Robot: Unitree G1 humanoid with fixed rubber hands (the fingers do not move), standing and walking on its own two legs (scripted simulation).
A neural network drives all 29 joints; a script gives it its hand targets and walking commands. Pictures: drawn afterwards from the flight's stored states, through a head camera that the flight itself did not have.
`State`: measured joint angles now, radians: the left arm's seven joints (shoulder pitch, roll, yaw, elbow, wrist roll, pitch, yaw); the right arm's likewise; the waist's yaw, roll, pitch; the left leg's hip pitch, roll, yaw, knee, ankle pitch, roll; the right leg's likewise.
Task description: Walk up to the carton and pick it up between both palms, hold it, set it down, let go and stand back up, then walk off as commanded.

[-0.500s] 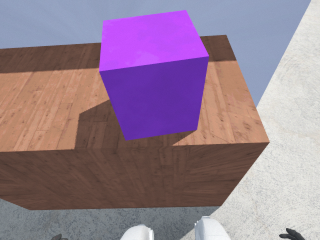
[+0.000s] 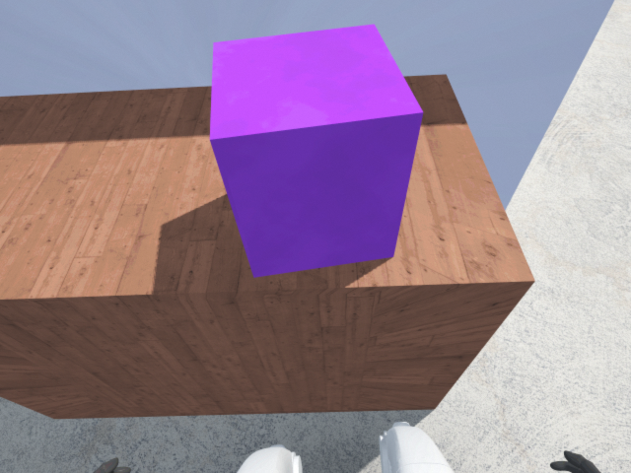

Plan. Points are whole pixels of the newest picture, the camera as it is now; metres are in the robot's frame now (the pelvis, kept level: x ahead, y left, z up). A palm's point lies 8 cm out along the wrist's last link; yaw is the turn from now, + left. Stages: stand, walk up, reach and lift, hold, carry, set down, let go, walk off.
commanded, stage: walk up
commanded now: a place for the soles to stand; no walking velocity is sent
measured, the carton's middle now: (310, 158) +0.50 +0.02 +0.12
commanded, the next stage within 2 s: reach and lift in 1.32 s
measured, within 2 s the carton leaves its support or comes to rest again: neither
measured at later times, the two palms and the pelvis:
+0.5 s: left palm out of the picture +0.14 +0.33 -0.08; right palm out of the picture +0.13 -0.29 -0.10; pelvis +0.05 +0.02 +0.00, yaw -1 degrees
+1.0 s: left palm (94, 453) +0.18 +0.32 -0.09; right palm (567, 430) +0.19 -0.29 -0.08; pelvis +0.08 +0.02 +0.00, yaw -1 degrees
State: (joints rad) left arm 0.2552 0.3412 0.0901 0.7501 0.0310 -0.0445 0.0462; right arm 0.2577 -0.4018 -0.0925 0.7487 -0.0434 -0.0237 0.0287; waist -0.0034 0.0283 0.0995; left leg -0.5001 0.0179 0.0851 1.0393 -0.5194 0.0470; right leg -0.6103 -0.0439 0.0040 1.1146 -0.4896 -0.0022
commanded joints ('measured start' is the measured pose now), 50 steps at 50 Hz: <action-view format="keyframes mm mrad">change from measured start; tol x32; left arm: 1 14 316 64 15 -7 -52 10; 50 83 414 72 14 -13 -72 28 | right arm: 1 64 -304 -91 -52 -7 -43 -28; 50 -130 -216 -37 -66 33 -26 -34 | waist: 1 -58 74 -131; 8 132 -325 -214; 22 -95 138 -74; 50 39 -164 -162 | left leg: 1 363 293 -634 -574 37 139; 7 -336 45 -141 119 303 27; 8 -486 -39 -50 249 -54 -20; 19 127 25 -64 -162 77 -7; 23 218 355 -867 -770 -246 93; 30 98 241 -412 -373 394 133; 34 -237 16 -108 72 -11 -19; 41 302 336 -681 -560 224 180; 46 14 185 -322 -257 466 98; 50 -171 17 -115 22 -40 -17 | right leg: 1 -259 -22 -2 60 -52 -32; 6 382 39 -19 -371 63 -84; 8 620 -350 786 -678 -70 -304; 18 50 -234 453 -636 -350 -262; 22 -308 95 64 122 -124 -28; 30 174 4 -15 -293 57 -62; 35 397 -318 612 -492 345 -335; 40 -168 19 -12 -25 -10 -44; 45 142 -2 -3 -273 115 -62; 50 366 -310 592 -495 363 -330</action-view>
